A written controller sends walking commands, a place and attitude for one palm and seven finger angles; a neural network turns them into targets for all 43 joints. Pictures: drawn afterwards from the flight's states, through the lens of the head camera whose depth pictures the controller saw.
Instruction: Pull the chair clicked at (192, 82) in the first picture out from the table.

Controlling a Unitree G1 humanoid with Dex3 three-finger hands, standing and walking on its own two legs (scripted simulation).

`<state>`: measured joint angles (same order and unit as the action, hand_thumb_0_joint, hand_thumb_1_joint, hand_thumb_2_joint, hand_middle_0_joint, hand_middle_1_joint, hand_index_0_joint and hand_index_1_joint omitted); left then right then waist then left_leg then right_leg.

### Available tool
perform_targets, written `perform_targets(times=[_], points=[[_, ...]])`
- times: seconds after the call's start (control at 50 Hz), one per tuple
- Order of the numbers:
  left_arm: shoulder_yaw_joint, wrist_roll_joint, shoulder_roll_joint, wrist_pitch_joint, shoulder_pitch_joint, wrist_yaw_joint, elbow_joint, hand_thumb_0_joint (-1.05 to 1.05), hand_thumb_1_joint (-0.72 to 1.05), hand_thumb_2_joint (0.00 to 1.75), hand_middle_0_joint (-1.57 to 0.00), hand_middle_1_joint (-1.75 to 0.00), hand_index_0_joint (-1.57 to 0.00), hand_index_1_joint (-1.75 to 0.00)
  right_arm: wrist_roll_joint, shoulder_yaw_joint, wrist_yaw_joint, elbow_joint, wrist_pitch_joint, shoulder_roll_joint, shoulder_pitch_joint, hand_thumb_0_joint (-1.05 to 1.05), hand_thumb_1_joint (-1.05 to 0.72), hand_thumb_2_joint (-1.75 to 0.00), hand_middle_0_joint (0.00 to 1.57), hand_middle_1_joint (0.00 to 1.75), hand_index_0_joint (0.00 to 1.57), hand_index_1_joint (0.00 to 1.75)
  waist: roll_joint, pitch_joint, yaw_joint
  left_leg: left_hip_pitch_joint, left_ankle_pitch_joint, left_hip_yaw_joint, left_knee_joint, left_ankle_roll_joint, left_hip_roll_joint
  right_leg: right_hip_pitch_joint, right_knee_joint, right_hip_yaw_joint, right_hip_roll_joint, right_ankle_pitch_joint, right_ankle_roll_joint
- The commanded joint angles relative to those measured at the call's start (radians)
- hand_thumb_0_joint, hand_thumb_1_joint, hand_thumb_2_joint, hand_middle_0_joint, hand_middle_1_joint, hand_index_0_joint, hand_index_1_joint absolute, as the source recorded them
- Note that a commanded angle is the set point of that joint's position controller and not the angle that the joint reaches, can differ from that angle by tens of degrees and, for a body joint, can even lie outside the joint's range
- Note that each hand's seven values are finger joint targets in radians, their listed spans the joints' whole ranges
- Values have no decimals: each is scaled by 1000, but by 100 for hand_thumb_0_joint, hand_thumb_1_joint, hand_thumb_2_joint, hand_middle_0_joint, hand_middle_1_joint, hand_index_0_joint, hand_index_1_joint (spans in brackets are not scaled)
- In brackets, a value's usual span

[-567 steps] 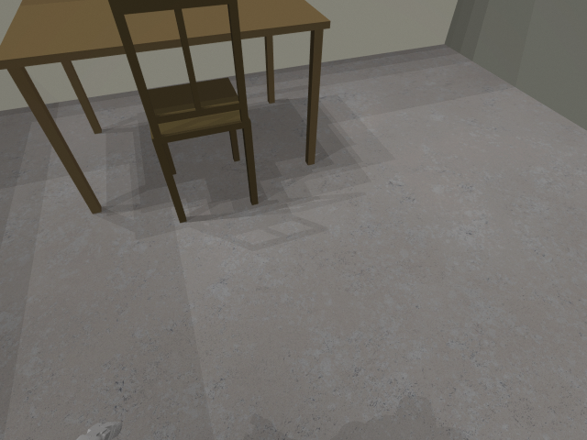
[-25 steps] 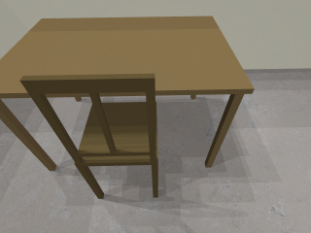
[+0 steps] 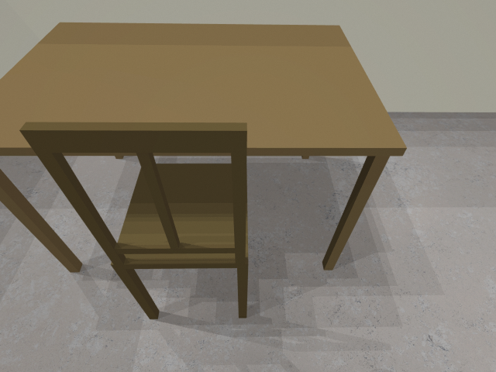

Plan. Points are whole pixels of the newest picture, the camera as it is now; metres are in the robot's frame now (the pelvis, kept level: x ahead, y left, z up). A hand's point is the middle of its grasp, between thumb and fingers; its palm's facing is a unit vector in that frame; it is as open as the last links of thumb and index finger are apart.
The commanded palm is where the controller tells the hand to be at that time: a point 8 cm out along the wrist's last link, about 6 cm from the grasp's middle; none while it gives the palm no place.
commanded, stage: look again from close up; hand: left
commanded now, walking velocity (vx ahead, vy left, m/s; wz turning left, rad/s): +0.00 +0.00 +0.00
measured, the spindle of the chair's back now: (162, 206) +0.45 +0.22 -0.05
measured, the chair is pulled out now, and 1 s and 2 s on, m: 0.00 0.00 0.00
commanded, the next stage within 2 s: raise the hand toward the chair's back in 0.26 s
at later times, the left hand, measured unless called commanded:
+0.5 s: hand out of the picture +0.12 +0.19 -0.10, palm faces +0.21 -0.94 -0.25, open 7.4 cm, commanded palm +0.09 +0.22 -0.07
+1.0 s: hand (149, 371) +0.14 +0.16 -0.05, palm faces +0.13 -0.98 -0.12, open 11.2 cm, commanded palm +0.11 +0.22 -0.06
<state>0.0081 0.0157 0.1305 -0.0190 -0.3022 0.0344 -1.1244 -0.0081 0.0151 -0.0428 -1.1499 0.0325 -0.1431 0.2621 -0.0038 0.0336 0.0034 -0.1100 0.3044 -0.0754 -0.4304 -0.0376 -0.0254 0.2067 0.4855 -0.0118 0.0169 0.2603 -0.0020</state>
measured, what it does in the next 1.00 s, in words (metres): lowers itself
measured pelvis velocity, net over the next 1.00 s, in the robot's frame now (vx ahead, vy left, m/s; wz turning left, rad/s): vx -0.06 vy -0.05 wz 0.08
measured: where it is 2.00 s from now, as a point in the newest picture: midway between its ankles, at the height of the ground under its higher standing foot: outside the picture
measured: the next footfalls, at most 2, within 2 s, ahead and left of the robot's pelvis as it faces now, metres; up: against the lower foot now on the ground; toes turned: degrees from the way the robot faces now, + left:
none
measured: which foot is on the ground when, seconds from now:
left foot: down 0.00-1.00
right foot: down 0.00-1.00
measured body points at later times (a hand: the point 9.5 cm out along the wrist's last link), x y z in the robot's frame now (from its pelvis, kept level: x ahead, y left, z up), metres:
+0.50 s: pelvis -0.01 -0.01 +0.00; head +0.01 -0.02 +0.45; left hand +0.10 +0.24 -0.08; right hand +0.03 -0.25 -0.14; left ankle -0.04 +0.09 -0.74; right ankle +0.00 -0.12 -0.74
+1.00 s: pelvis -0.06 -0.05 -0.13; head +0.03 -0.05 +0.31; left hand +0.12 +0.21 -0.04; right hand +0.20 -0.24 -0.21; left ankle -0.04 +0.09 -0.74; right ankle +0.00 -0.12 -0.74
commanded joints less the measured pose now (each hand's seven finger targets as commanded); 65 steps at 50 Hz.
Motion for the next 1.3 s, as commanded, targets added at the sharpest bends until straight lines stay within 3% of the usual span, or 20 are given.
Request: perform_targets(times=[0.0, 0.32, 0.34, 0.36, 0.38, 0.42, 0.44, 0.5, 0.56, 0.62, 0.66, 0.74, 0.8, 0.84, 0.9, 1.0, 1.08, 1.14, 1.18, 1.28], points=[[-11, -6, 91, -8, -67, 9, 26, 0, 90, 90, -20, -30, -20, -30, -2, -10, 1, 14, 11, -83, 80, 0, -90, -90, 20, 30, 20, 30, -5, 29, -1, -46, -266, 109, 78, -3, 125, -17, -58, 86, 87, -262, 38], [-14, -7, 92, -8, -67, 7, 31, 0, 90, 90, -20, -30, -20, -30, -2, -9, 3, 1, 10, -68, 91, 0, -90, -90, 20, 30, 20, 30, -1, 38, 4, -63, -215, 114, 97, 0, 121, -24, -82, 85, 89, -225, 41], [1, -11, 250, -15, -11, 16, 108, 0, 90, 90, -20, -30, -20, -30, -10, -29, 11, 108, -5, -160, 12, 0, -90, -90, 20, 30, 20, 30, 47, 63, -22, -60, -359, 137, 116, 1, 69, 25, 10, 50, 20, -184, 55], [-171, -208, 374, -163, 642, 53, 1482, 0, 88, 89, -20, -30, -20, -30, 36, -39, -39, 441, 158, -289, 41, 0, -90, -90, 20, 30, 20, 30, 156, -309, -142, 75, -417, 76, 60, -2, 37, 27, -22, -19, -50, -152, 15], [-74, -155, 258, -83, 283, 87, 1330, 0, 85, 88, -20, -29, -20, -29, 47, -42, -58, 406, 250, -220, 18, 0, -90, -90, 20, 30, 20, 30, 233, -277, -61, 143, -563, 47, 83, 27, 65, 30, 32, -13, -46, -55, 43], [43, -157, -5, 37, 12, 107, 1004, 0, 81, 86, -19, -29, -19, -29, 55, -56, -38, 343, 261, -197, -6, 0, -90, -90, 20, 30, 20, 30, 86, -52, -58, -45, -469, 87, 48, 21, 80, 103, 23, -41, -24, -42, 38], [44, -166, -20, 37, -7, 91, 1043, 0, 78, 85, -19, -28, -19, -28, 50, -55, -33, 378, 268, -223, -5, 0, -90, -90, 20, 30, 20, 30, -10, 10, -91, -120, -360, 101, 1, 11, 66, 154, 17, -72, -29, -66, 34], [-86, -141, 93, -153, 33, 58, 1089, 0, 71, 82, -18, -27, -18, -27, 6, -85, -14, 473, 336, -242, -23, 0, -90, -90, 20, 30, 20, 30, -166, -134, -62, -313, -142, 122, -180, 4, 25, 258, 130, -74, -17, -16, 17], [-104, -223, -16, -320, -332, -74, 908, 0, 64, 79, -17, -26, -17, -26, 3, -102, 48, 569, 348, -216, -85, 0, -90, -90, 20, 30, 20, 30, -245, -168, 55, -544, -57, 96, -332, 35, 8, 316, 289, -44, 2, 14, 26], [-212, -292, 45, -555, -384, -239, 937, 0, 57, 76, -17, -25, -17, -25, -1, -118, 94, 631, 341, -218, -107, 0, -90, -90, 20, 30, 20, 30, -175, -284, 91, -736, -37, 69, -508, 55, -17, 340, 464, 40, 23, -113, 27], [-310, -268, 166, -646, -365, -301, 961, 0, 53, 74, -16, -24, -16, -24, 1, -132, 112, 670, 323, -222, -135, 0, -90, -90, 20, 30, 20, 30, -34, -312, 117, -833, -21, 52, -582, 57, -24, 369, 539, 98, 30, -120, 39], [-260, -259, 194, -579, -136, -269, 1264, 0, 43, 70, -15, -23, -15, -23, 3, -123, 94, 780, 284, -225, -173, 0, -90, -90, 20, 30, 20, 30, 56, -283, 56, -861, 124, 57, -627, 18, -19, 557, 538, 86, -5, 219, 44], [-256, -296, 222, -616, 20, -230, 1558, 0, 36, 67, -15, -22, -15, -22, 4, -113, 55, 781, 292, -221, -127, 0, -90, -90, 20, 30, 20, 30, 116, -440, 9, -802, 54, 78, -712, 4, -7, 523, 542, 131, -4, 124, 26], [-203, -307, 212, -659, 130, -239, 1655, 0, 32, 65, -14, -21, -14, -21, -1, -107, 30, 741, 314, -228, -90, 0, -90, -90, 20, 30, 20, 30, 76, -487, -51, -791, 14, 99, -770, -7, 3, 571, 572, 109, -20, 64, 17], [-153, -318, 177, -644, 97, -308, 1490, 0, 25, 62, -13, -20, -13, -20, 9, -95, 3, 681, 333, -239, -80, 0, -90, -90, 20, 30, 20, 30, -6, -406, -88, -880, 82, 117, -814, -6, 16, 616, 556, 112, -17, 132, 5], [-242, -331, 229, -365, -47, -396, 1254, 0, 13, 57, -12, -18, -12, -18, 57, -78, -29, 709, 305, -236, -106, 0, -90, -90, 20, 30, 20, 30, -95, -416, -13, -960, 193, 96, -769, 3, 12, 507, 458, 165, 20, 372, -9], [-380, -356, 279, -216, -91, -330, 1354, 0, 4, 53, -11, -16, -11, -16, 57, -77, -37, 760, 275, -202, -143, 0, -90, -90, 20, 30, 20, 30, -91, -538, 71, -897, 103, 100, -723, 15, -4, 371, 460, 164, 36, 263, -20], [-422, -359, 287, -286, -36, -235, 1460, 0, -3, 50, -11, -15, -11, -15, 39, -76, -34, 739, 292, -180, -138, 0, -90, -90, 20, 30, 20, 30, -56, -519, 76, -877, 52, 111, -701, 23, 2, 387, 497, 112, 12, 139, -12], [-356, -339, 230, -370, -30, -206, 1445, 0, -8, 48, -10, -15, -10, -15, 27, -79, -22, 712, 306, -182, -115, 0, -90, -90, 20, 30, 20, 30, -57, -441, 40, -861, 38, 116, -691, 26, 8, 464, 517, 75, -4, 98, -5], [-225, -299, 172, -470, -58, -248, 1286, 0, -20, 43, -9, -13, -9, -13, 28, -80, -13, 690, 326, -218, -104, 0, -90, -90, 20, 30, 20, 30, -56, -301, -15, -920, 168, 116, -692, 21, 8, 597, 492, 83, -3, 313, 7]])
